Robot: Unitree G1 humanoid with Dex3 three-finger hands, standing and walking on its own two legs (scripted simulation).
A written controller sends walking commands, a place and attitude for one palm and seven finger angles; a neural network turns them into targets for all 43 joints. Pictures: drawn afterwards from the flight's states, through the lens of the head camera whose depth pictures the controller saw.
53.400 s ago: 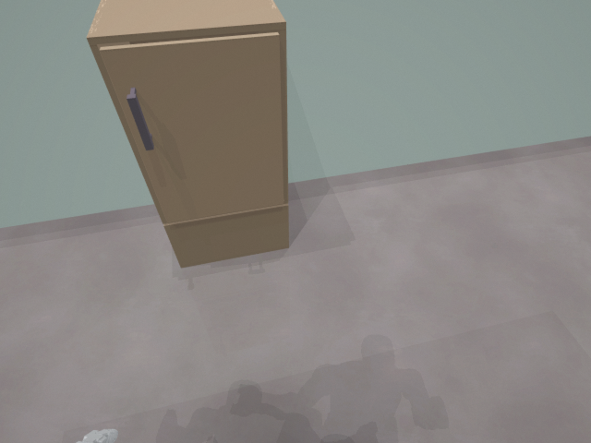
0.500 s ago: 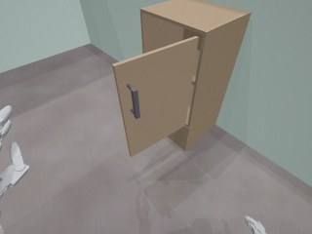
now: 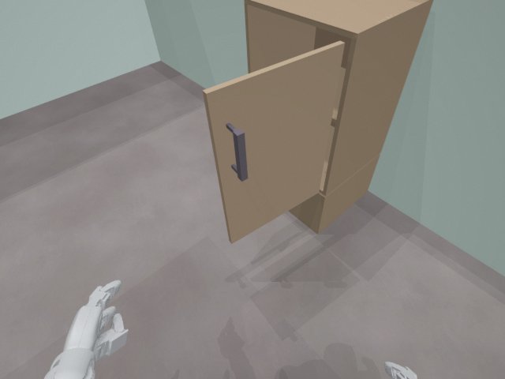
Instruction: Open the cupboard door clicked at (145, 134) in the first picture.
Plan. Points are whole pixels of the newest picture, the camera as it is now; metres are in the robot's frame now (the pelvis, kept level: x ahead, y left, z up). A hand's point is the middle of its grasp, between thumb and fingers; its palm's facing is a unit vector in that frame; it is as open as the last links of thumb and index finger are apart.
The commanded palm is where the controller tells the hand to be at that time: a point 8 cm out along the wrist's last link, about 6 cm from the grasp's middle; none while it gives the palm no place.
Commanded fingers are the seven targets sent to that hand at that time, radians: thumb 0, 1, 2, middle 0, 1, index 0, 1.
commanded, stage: let the arm hang, fingers relaxed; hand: left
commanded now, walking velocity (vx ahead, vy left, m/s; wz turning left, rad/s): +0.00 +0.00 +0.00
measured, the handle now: (236, 152) +0.64 +0.08 -0.03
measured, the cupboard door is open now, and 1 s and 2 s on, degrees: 83 83 83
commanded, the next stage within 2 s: look to check the result in 0.94 s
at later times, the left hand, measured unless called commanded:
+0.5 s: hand out of the picture -0.01 +0.21 -0.15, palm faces +0.03 -0.96 -0.27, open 7.3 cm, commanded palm none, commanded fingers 0.00 0.90 0.90 -0.20 -0.30 -0.20 -0.30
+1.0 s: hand out of the picture +0.05 +0.18 -0.15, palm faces +0.02 -0.97 -0.24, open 7.4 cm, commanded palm none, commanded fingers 0.00 0.90 0.90 -0.20 -0.30 -0.20 -0.30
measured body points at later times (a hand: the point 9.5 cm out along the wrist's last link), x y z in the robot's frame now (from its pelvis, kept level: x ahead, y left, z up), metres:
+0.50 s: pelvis +0.00 +0.00 +0.02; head +0.02 -0.01 +0.47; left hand -0.01 +0.26 -0.13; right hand -0.03 -0.21 -0.15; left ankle -0.01 +0.11 -0.72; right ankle +0.05 -0.10 -0.72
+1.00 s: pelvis +0.00 -0.01 +0.02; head +0.02 -0.02 +0.47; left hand +0.05 +0.23 -0.13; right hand +0.00 -0.24 -0.14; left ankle -0.01 +0.11 -0.72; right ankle +0.05 -0.10 -0.72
